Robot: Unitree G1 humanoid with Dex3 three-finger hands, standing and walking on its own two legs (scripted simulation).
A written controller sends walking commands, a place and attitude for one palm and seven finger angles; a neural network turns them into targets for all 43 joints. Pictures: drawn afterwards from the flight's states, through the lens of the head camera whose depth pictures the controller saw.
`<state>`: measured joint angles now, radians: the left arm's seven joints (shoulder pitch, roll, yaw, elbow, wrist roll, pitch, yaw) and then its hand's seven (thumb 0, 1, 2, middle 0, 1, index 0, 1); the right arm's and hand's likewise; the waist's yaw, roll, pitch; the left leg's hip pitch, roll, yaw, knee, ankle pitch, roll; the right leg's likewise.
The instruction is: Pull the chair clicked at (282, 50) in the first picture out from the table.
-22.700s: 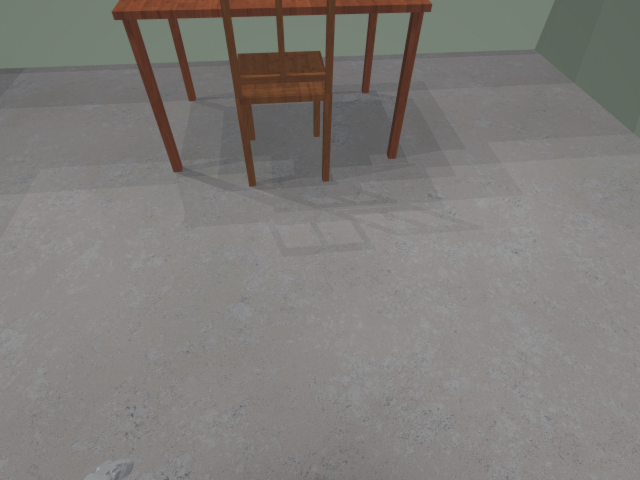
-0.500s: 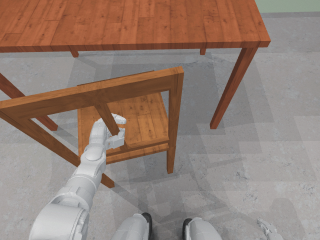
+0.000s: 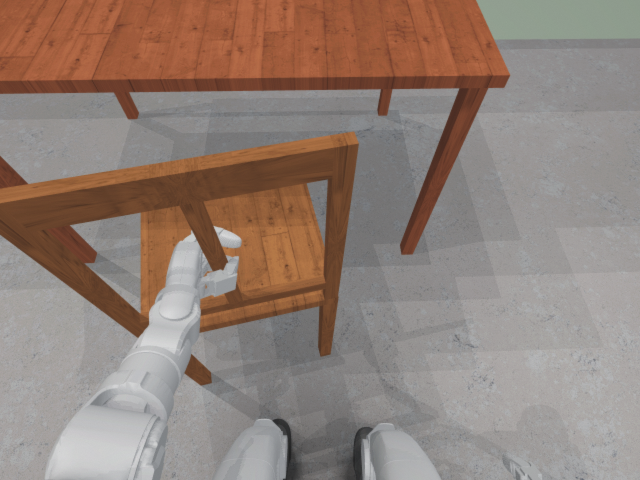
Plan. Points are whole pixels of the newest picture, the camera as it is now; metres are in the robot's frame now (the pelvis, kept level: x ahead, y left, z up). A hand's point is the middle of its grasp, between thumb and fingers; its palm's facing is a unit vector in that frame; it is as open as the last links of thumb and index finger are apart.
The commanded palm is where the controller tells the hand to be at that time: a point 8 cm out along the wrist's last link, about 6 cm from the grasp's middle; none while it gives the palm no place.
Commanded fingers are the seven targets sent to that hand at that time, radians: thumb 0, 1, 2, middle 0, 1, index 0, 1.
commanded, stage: step backward, pulling the chair out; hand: left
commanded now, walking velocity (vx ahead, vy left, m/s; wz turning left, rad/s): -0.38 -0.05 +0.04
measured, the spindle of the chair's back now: (217, 258) +0.41 +0.16 -0.05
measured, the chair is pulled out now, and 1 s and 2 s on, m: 0.23 0.31 0.38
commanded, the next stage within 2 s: none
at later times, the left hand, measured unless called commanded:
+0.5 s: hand (228, 280) +0.37 +0.14 -0.05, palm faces +0.05 -0.98 -0.21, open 5.5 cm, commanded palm +0.37 +0.18 -0.04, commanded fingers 0.00 0.90 0.90 -0.50 -1.45 -0.50 -1.45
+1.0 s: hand (227, 323) +0.31 +0.13 -0.05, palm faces +0.03 -0.97 -0.22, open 5.5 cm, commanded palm +0.30 +0.18 -0.04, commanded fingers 0.00 0.90 0.90 -0.50 -1.45 -0.50 -1.45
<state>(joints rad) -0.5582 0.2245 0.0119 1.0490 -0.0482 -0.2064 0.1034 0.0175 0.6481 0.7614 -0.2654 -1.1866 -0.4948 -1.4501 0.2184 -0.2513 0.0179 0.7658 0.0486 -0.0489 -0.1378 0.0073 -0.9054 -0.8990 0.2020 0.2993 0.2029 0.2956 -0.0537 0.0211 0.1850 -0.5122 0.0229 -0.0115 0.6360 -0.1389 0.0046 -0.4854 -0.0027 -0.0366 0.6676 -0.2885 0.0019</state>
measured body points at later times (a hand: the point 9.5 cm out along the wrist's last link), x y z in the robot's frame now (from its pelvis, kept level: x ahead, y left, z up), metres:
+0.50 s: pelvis -0.01 -0.02 +0.01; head +0.09 -0.02 +0.44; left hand +0.36 +0.19 -0.03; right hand +0.09 -0.27 -0.13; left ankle +0.01 +0.12 -0.72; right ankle +0.04 -0.13 -0.72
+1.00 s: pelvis -0.08 -0.02 +0.00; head +0.02 -0.02 +0.44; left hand +0.30 +0.18 -0.03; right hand +0.04 -0.28 -0.13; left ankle -0.02 +0.13 -0.72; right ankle +0.04 -0.13 -0.72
